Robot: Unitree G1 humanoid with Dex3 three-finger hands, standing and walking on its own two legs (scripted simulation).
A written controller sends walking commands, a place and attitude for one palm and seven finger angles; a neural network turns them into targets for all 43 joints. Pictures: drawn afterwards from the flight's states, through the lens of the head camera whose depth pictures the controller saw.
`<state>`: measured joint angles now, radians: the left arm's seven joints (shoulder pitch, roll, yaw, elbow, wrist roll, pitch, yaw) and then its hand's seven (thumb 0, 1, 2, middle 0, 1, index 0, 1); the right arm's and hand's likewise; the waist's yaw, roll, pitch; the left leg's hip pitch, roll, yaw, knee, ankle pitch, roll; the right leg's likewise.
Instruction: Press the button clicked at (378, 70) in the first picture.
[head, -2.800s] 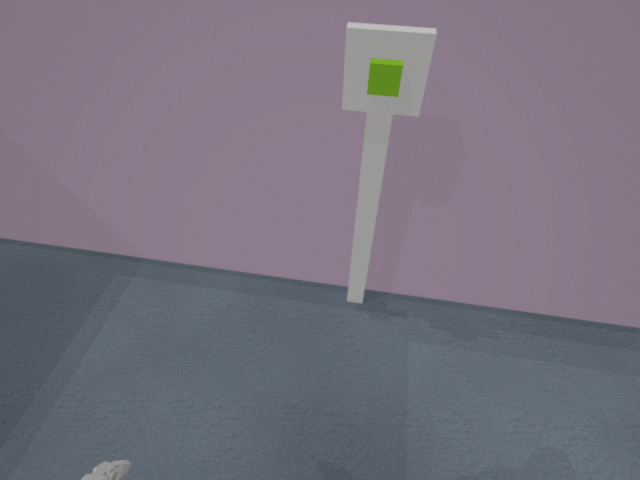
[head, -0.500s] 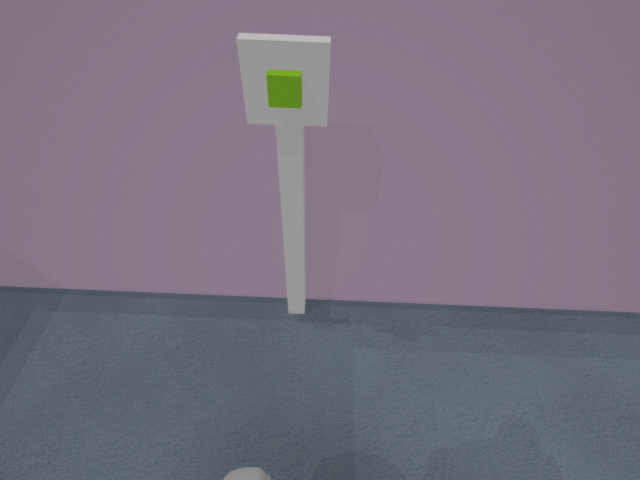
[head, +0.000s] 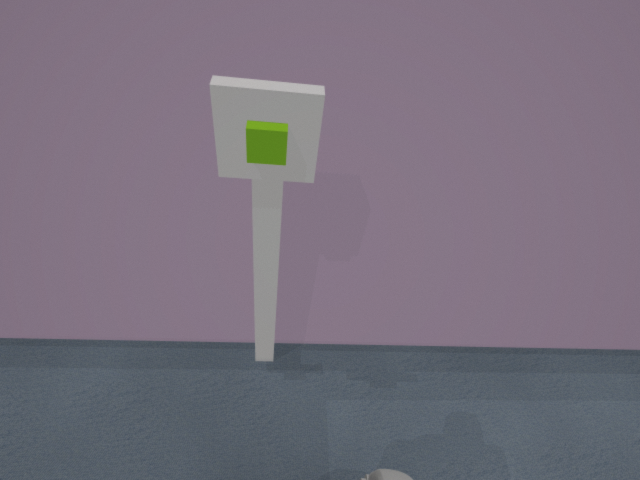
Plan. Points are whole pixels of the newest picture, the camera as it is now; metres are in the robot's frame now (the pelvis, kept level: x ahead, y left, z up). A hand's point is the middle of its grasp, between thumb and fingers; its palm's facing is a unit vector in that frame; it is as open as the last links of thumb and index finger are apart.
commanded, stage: take the last steps up to it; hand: left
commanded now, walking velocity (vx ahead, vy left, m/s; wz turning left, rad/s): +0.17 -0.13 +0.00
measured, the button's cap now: (267, 142) +0.58 +0.14 +0.11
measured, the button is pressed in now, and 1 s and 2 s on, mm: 0 0 0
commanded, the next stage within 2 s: come to a stop and stand still in 0.06 s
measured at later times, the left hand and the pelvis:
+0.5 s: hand (248, 446) +0.21 +0.11 -0.17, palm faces +0.06 -0.97 -0.22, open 7.3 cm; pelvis +0.09 -0.07 -0.01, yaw +3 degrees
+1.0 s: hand out of the picture -0.02 +0.21 -0.19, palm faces +0.12 -0.98 -0.14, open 7.4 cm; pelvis +0.03 +0.02 +0.01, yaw +3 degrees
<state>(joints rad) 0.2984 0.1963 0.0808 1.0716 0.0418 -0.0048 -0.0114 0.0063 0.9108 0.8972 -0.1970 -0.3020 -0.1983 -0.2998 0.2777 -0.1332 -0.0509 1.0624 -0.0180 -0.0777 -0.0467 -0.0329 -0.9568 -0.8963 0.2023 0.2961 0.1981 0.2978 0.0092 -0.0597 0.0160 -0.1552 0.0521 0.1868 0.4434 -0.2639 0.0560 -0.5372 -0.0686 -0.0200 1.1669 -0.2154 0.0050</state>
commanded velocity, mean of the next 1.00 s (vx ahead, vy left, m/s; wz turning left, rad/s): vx -0.01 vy -0.03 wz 0.00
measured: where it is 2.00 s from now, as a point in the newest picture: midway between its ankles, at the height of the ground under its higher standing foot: outside the picture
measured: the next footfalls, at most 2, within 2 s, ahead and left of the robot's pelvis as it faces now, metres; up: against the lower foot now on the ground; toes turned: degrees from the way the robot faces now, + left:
right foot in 0.30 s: +0.23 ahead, -0.18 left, +0.00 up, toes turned -7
left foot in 0.74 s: +0.06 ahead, +0.09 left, +0.00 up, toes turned +6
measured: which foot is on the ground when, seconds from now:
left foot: down 0.00-0.30, up 0.32-0.72, down 0.74-1.00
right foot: up 0.00-0.28, down 0.30-0.76, up 0.78-1.00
